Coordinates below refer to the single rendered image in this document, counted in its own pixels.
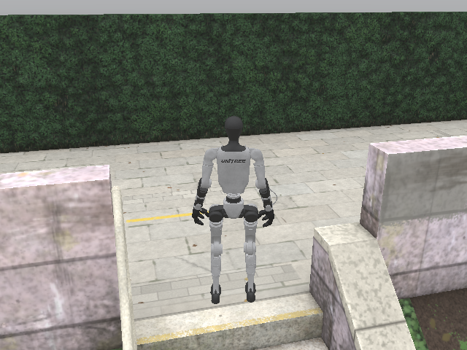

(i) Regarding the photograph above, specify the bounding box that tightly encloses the robot right shin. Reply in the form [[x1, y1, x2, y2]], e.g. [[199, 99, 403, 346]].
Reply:
[[245, 242, 256, 292]]

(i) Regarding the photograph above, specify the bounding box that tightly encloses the right robot forearm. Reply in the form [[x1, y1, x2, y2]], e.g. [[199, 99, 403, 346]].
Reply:
[[259, 178, 273, 211]]

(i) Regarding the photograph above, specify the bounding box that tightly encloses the left robot forearm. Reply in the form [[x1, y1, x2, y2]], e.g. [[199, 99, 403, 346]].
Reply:
[[193, 178, 208, 210]]

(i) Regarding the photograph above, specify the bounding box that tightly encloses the robot left thigh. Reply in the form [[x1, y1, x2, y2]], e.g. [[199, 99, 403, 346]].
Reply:
[[209, 204, 223, 257]]

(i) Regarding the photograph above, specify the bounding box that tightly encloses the robot right hand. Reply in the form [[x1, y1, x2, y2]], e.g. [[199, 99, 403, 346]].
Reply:
[[258, 209, 274, 227]]

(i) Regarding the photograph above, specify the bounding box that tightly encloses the right robot upper arm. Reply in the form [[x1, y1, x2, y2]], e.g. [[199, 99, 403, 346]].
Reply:
[[249, 148, 266, 189]]

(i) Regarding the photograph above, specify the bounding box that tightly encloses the robot left hand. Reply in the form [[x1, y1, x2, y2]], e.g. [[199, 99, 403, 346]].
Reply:
[[192, 207, 209, 225]]

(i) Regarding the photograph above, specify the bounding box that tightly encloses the left robot upper arm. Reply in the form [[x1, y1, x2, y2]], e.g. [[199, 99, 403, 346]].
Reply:
[[200, 147, 218, 189]]

